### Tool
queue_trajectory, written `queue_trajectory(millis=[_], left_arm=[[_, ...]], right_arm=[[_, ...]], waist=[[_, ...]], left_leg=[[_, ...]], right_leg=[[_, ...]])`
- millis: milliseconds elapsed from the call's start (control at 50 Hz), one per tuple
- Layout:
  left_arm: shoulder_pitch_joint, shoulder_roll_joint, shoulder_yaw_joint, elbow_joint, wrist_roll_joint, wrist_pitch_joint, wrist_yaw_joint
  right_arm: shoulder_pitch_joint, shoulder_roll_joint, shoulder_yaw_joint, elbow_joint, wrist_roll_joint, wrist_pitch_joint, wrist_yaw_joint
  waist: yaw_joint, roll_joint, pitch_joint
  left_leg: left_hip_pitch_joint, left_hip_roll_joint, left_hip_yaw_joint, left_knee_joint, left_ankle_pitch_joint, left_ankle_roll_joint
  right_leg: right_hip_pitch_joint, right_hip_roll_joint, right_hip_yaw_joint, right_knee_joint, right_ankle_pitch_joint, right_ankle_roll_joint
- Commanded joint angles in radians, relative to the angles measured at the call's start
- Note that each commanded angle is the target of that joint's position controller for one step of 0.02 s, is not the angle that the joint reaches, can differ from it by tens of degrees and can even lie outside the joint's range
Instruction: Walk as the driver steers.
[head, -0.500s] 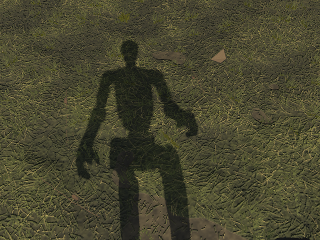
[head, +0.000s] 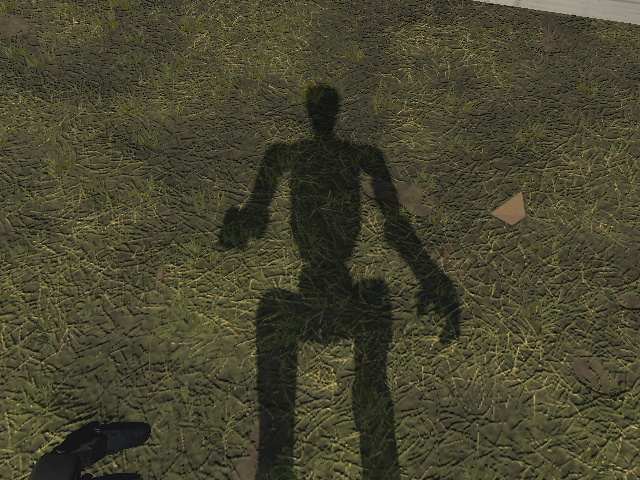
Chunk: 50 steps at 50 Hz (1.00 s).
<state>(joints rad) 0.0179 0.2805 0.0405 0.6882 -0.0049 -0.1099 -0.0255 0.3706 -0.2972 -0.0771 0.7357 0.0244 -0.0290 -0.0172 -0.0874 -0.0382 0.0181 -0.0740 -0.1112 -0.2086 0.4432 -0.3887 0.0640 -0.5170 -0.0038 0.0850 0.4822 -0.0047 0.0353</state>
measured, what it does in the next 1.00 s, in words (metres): walks ahead: right foot, then left foot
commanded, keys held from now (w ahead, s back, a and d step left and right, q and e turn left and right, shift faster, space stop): w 0.06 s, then no key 0.94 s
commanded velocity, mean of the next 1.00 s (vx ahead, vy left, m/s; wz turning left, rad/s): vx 0.15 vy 0.00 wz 0.14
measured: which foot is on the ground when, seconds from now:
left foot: down 0.00-0.04, up 0.06-0.42, down 0.44-1.00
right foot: up 0.00-0.02, down 0.04-1.00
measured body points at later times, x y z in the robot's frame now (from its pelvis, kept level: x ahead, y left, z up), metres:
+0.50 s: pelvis +0.19 -0.01 +0.00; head +0.21 +0.01 +0.45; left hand +0.23 +0.27 -0.13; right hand +0.40 -0.23 -0.08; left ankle +0.23 +0.12 -0.73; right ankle +0.15 -0.13 -0.73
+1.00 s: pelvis +0.20 +0.01 +0.00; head +0.21 +0.01 +0.45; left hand +0.23 +0.29 -0.14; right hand +0.37 -0.23 -0.12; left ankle +0.24 +0.12 -0.73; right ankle +0.15 -0.13 -0.73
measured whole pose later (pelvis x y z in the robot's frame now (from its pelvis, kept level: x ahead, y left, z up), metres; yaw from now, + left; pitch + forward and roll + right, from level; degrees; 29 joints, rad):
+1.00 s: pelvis +0.20 +0.01 +0.00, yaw +6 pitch -1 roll +0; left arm 0.21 0.26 0.02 1.02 0.01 0.02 0.03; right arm 0.12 -0.24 -0.05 0.87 -0.01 0.01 -0.02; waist 0.02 0.00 0.04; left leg -0.30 -0.03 -0.02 0.53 -0.22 0.03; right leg -0.09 -0.03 -0.02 0.48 -0.37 0.03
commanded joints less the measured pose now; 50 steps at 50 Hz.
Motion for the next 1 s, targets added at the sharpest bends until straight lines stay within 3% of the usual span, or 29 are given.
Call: queue_trajectory(millis=[20,40,60,80,100,120,140,160,200,260,360,420,440,460,480,500,520,560,640,700,820,1000], left_arm=[[0.125,0.166,0.066,-0.03,0.006,-0.03,0.007],[0.268,0.212,0.076,-0.015,0.024,-0.032,0.013],[0.362,0.292,0.098,0.031,0.032,-0.019,0.007],[0.342,0.202,0.079,0.025,0.005,-0.016,-0.001],[0.28,0.137,0.06,0.01,0.006,-0.011,0.003],[0.221,0.115,0.048,0.0,0.019,-0.005,0.002],[0.186,0.094,0.04,0.006,0.022,-0.001,0.001],[0.175,0.079,0.031,0.014,0.027,-0.002,0.0],[0.164,0.066,0.024,0.041,0.022,-0.006,-0.002],[0.139,0.127,0.037,0.07,0.013,0.011,0.01],[0.171,0.152,0.038,0.115,-0.004,0.041,0.017],[0.168,0.128,0.024,0.137,-0.017,0.05,0.017],[0.202,0.097,0.012,0.145,0.0,0.045,0.016],[0.293,0.07,0.001,0.154,0.03,0.037,0.011],[0.318,0.031,-0.013,0.167,0.026,0.044,0.015],[0.264,0.057,-0.013,0.159,0.023,0.059,0.02],[0.235,0.082,-0.007,0.16,0.02,0.073,0.024],[0.231,0.112,-0.001,0.17,0.022,0.094,0.031],[0.231,0.109,-0.002,0.192,0.014,0.103,0.039],[0.216,0.103,-0.002,0.21,0.012,0.112,0.044],[0.205,0.096,0.001,0.252,0.012,0.128,0.054],[0.226,0.084,-0.002,0.315,0.013,0.119,0.064]], right_arm=[[-0.039,-0.107,-0.025,-0.062,-0.007,-0.006,-0.003],[-0.02,-0.047,-0.001,-0.074,-0.023,-0.009,0.0],[0.136,0.011,0.017,-0.09,0.008,-0.02,0.001],[0.132,-0.087,0.004,-0.06,0.016,-0.022,-0.004],[0.018,-0.142,-0.012,-0.067,0.008,-0.019,-0.006],[-0.049,-0.141,-0.013,-0.079,-0.007,-0.015,-0.011],[-0.091,-0.133,-0.017,-0.093,-0.024,-0.014,-0.012],[-0.085,-0.116,-0.017,-0.097,-0.024,-0.01,-0.008],[-0.062,-0.054,-0.002,-0.09,-0.018,0.002,-0.005],[-0.091,-0.015,0.018,-0.096,-0.025,0.014,-0.005],[-0.192,-0.047,0.013,-0.109,-0.025,0.023,0.005],[-0.196,-0.061,0.004,-0.106,-0.037,0.019,0.005],[-0.193,-0.104,-0.005,-0.113,-0.045,0.018,-0.003],[-0.204,-0.156,-0.012,-0.128,-0.052,0.026,-0.012],[-0.22,-0.079,0.008,-0.118,-0.05,0.036,-0.011],[-0.255,-0.04,0.016,-0.12,-0.039,0.038,0.0],[-0.281,-0.039,0.016,-0.121,-0.037,0.039,0.008],[-0.285,-0.065,0.01,-0.115,-0.036,0.03,0.018],[-0.268,-0.057,0.009,-0.083,-0.034,0.017,0.019],[-0.275,-0.057,0.006,-0.059,-0.033,0.017,0.017],[-0.29,-0.054,0.003,-0.002,-0.031,0.021,0.013],[-0.29,-0.053,0.001,0.094,-0.029,0.03,-0.009]], waist=[[0.13,0.161,-0.099],[0.181,0.062,-0.241],[0.117,-0.282,-0.344],[0.138,-0.209,-0.276],[0.161,-0.103,-0.146],[0.145,-0.024,-0.092],[0.126,-0.004,-0.054],[0.097,-0.027,-0.059],[0.072,-0.067,-0.073],[0.063,-0.078,-0.118],[0.103,-0.071,-0.116],[0.076,-0.047,-0.092],[0.085,0.013,-0.114],[0.143,0.135,-0.173],[0.145,0.195,-0.218],[0.131,0.168,-0.175],[0.124,0.141,-0.129],[0.117,0.117,-0.082],[0.113,0.093,-0.109],[0.113,0.074,-0.116],[0.117,0.055,-0.08],[0.111,0.053,-0.026]], left_leg=[[-0.074,0.194,-0.173,0.102,0.402,0.082],[-0.179,0.135,-0.093,0.366,0.28,0.046],[-0.538,-0.012,0.032,0.689,-0.161,-0.029],[-0.664,0.048,-0.002,0.822,-0.194,-0.047],[-0.678,0.073,-0.001,0.859,-0.114,-0.058],[-0.632,0.097,0.031,0.85,-0.067,-0.07],[-0.602,0.114,0.041,0.803,-0.052,-0.079],[-0.546,0.139,0.05,0.752,-0.047,-0.082],[-0.477,0.144,0.09,0.605,-0.034,-0.096],[-0.361,0.149,0.14,0.39,0.093,-0.115],[-0.248,0.13,0.168,0.176,0.264,-0.093],[-0.111,0.121,0.175,-0.033,0.402,-0.038],[-0.012,0.201,0.092,-0.05,0.636,-0.008],[0.119,0.32,-0.017,0.021,0.855,0.067],[0.104,0.353,-0.05,0.028,0.759,0.132],[0.034,0.305,-0.038,0.019,0.608,0.114],[-0.016,0.252,0.005,0.022,0.518,0.077],[-0.063,0.21,0.042,0.039,0.525,0.041],[-0.041,0.202,0.057,0.076,0.688,0.039],[-0.034,0.199,0.06,0.078,0.705,0.044],[-0.069,0.182,0.073,0.046,0.568,0.035],[-0.089,0.158,0.095,0.008,0.364,0.013]], right_leg=[[0.306,-0.018,-0.015,-0.048,-0.039,-0.068],[0.558,-0.175,0.136,-0.027,-0.094,-0.132],[0.859,-0.38,0.615,-0.125,-0.317,-0.308],[0.827,-0.403,0.729,-0.182,-0.448,-0.313],[0.703,-0.36,0.558,-0.177,-0.294,-0.278],[0.585,-0.321,0.407,-0.16,-0.036,-0.259],[0.493,-0.285,0.299,-0.151,0.215,-0.255],[0.442,-0.257,0.215,-0.147,0.376,-0.245],[0.395,-0.216,0.117,-0.163,0.521,-0.244],[0.35,-0.207,0.033,-0.182,0.596,-0.259],[0.356,-0.204,0.006,-0.171,0.407,-0.233],[0.323,-0.17,0.015,-0.101,0.188,-0.173],[0.282,-0.128,-0.007,-0.052,0.075,-0.119],[0.195,-0.055,-0.056,0.007,-0.192,-0.066],[0.205,-0.046,-0.077,0.008,-0.338,-0.029],[0.233,-0.048,-0.073,-0.026,-0.307,-0.014],[0.235,-0.041,-0.083,-0.038,-0.271,-0.011],[0.247,-0.039,-0.084,-0.045,-0.215,-0.015],[0.307,-0.054,-0.075,-0.039,-0.116,-0.016],[0.328,-0.054,-0.077,-0.041,-0.108,-0.012],[0.345,-0.051,-0.083,-0.063,-0.157,-0.012],[0.302,-0.046,-0.091,-0.089,-0.246,-0.019]])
